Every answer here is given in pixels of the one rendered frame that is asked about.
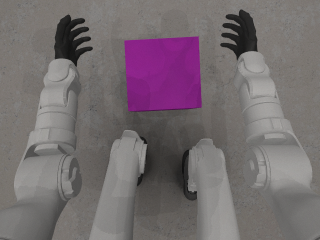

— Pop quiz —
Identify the robot left forearm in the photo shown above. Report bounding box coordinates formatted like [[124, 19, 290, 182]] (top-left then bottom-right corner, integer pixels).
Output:
[[14, 58, 82, 198]]

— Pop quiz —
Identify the robot left hand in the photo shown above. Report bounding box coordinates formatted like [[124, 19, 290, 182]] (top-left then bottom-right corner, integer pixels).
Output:
[[54, 14, 93, 67]]

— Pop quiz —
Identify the right robot upper arm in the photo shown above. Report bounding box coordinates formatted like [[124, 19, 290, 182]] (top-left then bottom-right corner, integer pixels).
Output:
[[243, 144, 320, 240]]

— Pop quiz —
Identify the robot right forearm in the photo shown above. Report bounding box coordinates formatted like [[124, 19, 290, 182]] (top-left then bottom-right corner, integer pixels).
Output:
[[233, 51, 313, 183]]

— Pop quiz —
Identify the robot right hand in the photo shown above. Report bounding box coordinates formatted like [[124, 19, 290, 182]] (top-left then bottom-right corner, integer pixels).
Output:
[[220, 9, 258, 60]]

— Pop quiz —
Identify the robot left thigh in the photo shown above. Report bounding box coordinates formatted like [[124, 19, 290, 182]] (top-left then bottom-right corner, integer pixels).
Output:
[[89, 136, 147, 240]]

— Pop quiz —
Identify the carton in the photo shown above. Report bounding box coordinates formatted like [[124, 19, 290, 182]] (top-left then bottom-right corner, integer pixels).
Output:
[[124, 36, 202, 112]]

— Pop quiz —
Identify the robot right shin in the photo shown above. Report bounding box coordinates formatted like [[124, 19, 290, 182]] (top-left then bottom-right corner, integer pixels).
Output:
[[187, 138, 226, 191]]

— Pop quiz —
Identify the left robot upper arm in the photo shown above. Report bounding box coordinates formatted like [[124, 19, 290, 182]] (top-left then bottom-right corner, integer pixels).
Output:
[[0, 153, 83, 240]]

